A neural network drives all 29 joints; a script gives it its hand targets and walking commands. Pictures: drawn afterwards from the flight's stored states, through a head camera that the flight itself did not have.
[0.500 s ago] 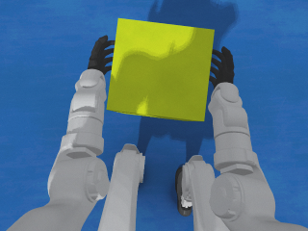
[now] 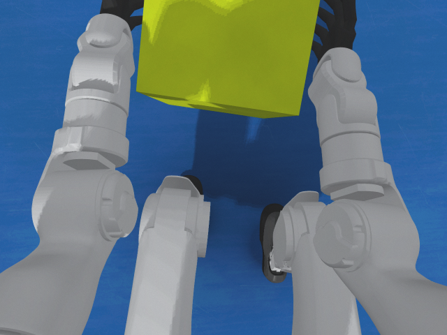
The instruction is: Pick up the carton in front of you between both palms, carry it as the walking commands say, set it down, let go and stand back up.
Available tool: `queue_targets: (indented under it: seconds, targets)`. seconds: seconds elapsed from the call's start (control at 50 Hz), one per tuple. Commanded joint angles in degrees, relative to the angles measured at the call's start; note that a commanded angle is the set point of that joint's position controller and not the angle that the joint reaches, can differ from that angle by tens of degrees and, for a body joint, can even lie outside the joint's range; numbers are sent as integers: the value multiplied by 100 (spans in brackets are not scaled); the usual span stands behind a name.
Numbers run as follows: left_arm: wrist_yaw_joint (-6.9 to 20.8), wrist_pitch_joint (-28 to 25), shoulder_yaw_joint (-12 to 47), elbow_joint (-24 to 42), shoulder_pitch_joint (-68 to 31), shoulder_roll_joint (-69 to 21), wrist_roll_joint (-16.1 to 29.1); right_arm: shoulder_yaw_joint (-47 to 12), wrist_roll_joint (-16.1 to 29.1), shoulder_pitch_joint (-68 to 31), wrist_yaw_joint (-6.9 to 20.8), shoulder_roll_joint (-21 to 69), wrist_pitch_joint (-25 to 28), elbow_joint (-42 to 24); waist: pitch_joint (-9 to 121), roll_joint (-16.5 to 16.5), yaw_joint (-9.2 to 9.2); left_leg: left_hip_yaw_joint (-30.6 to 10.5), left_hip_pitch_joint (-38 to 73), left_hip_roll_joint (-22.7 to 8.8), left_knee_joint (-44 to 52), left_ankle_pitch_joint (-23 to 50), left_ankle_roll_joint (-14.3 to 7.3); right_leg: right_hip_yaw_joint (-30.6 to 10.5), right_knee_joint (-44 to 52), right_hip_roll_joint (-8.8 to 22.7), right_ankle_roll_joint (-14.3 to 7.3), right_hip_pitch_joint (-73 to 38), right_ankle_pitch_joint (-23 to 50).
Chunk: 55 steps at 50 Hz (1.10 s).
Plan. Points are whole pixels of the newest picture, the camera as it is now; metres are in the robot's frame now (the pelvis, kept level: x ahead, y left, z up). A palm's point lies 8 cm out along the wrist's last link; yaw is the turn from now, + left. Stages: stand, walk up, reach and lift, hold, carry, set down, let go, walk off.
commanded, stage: set down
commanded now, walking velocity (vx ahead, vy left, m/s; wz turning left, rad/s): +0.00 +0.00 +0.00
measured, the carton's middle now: (225, 48) +0.53 +0.10 -0.22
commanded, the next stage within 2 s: none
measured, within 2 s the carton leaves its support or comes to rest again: rests again in 0.52 s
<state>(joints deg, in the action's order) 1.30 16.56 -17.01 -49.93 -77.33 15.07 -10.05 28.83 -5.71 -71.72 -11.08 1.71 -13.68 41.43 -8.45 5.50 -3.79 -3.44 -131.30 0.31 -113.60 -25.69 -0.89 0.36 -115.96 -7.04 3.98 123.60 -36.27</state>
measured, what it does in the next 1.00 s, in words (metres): stands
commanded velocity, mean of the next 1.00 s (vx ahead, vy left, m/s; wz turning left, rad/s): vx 0.00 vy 0.00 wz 0.00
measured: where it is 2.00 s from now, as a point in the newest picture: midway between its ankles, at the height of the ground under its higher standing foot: (229, 242)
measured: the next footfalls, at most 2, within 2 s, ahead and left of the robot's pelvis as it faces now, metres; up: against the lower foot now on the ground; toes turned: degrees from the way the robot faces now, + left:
none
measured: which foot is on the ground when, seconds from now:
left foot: down 0.00-1.00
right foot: down 0.00-1.00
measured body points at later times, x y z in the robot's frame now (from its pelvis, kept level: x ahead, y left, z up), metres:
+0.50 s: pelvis +0.00 +0.00 -0.04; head +0.36 +0.07 +0.22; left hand +0.53 +0.26 -0.21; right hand +0.54 -0.04 -0.21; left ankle +0.13 +0.12 -0.38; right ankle +0.09 -0.13 -0.38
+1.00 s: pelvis -0.01 +0.00 -0.05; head +0.35 +0.06 +0.20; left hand +0.53 +0.26 -0.22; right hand +0.55 -0.05 -0.22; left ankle +0.13 +0.12 -0.38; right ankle +0.09 -0.12 -0.38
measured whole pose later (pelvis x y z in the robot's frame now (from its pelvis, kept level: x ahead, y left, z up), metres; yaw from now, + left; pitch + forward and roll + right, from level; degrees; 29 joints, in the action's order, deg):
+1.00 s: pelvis -0.01 +0.00 -0.05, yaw -1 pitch +33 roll -3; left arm 6.8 11.3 -16.6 -64.2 -87.1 24.2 -4.8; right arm 23.2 -3.1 -82.5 -6.8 -4.2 -10.2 54.3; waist -23.8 4.7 -5.0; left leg -2.3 -130.8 -2.6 -124.1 -27.0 -1.3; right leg -0.6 -127.1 -10.5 4.6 124.7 -36.6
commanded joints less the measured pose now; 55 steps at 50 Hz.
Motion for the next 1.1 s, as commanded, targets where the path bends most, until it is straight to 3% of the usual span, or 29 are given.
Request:
queue_targets:
  seconds: [0.0,0.08,0.12,0.18,0.38,0.62,0.82,1.08]
  targets:
    - [1261,-197,2120,110,-2824,-4750,807,-2845,732,-3994,1329,4405,137,-49,6655,-817,-349,384,5531,411,531,1760,191,543,732,-582,-109,-1320,1061]
    - [1286,-269,2384,297,-3156,-4615,1156,-3220,1080,-4385,1266,4369,228,-257,7130,-795,-438,454,5780,350,217,2264,189,584,477,-570,-118,-1616,1369]
    - [1312,-303,2444,544,-3356,-4605,1324,-3407,1171,-4558,1225,4423,253,-385,7326,-557,-535,474,5580,362,164,2414,160,580,384,-567,-128,-2021,1577]
    - [1359,-295,2418,401,-3173,-4605,1386,-3591,1240,-4475,1210,4548,265,-348,7143,-433,-586,411,5680,355,38,2700,102,619,277,-579,-113,-1891,1692]
    - [1560,-364,1977,-353,-2946,-4512,1189,-3201,1067,-4318,1313,4339,344,152,5616,-253,-550,451,4284,295,-83,1860,-21,474,243,-542,-165,-1550,1367]
    - [1547,-534,1804,-661,-3459,-3957,1325,-3128,1148,-4639,1268,3945,446,440,5155,-11,-692,411,4008,238,-210,1444,-96,453,60,-513,-167,-1635,1070]
    - [1643,-484,1432,-1222,-3101,-3614,1024,-2459,710,-4148,1437,3463,359,1032,3785,-3,-493,264,3409,222,-185,791,-170,448,48,-467,-233,-1020,512]
    - [1622,-464,907,-1611,-2603,-2819,566,-1820,221,-3485,1412,2682,295,1405,2869,19,-365,155,2942,161,-135,327,-186,362,68,-405,-246,-979,289]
